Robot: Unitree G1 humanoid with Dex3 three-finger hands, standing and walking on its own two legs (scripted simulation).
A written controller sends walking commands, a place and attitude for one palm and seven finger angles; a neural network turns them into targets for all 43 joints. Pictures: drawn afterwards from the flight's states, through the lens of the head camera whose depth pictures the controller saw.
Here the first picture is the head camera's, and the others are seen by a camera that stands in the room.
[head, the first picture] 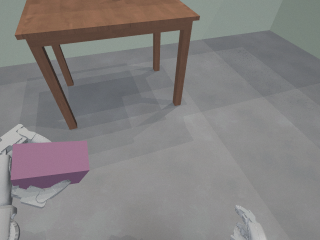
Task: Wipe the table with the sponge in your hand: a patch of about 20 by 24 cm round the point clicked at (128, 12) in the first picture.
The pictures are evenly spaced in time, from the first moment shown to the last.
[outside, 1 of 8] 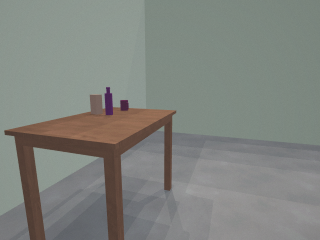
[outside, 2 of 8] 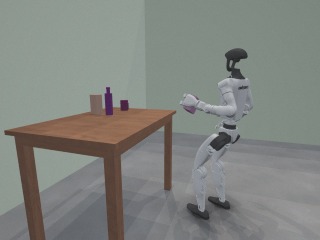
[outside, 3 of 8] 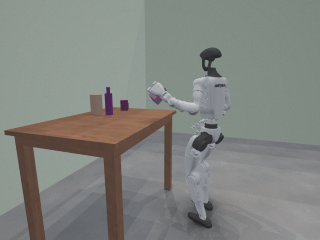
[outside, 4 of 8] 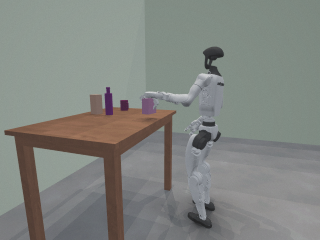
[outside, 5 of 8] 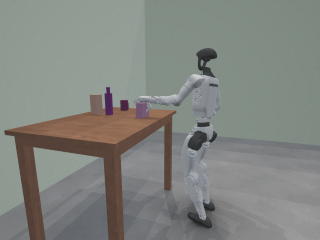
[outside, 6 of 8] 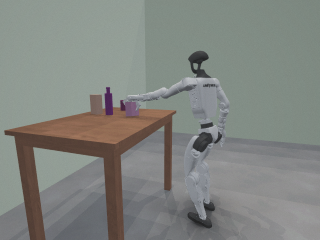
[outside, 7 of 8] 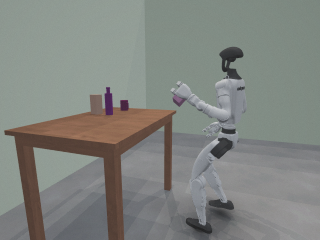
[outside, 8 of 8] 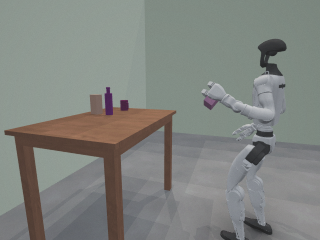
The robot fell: no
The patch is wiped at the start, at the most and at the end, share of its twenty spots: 0.00 1.00 1.00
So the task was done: yes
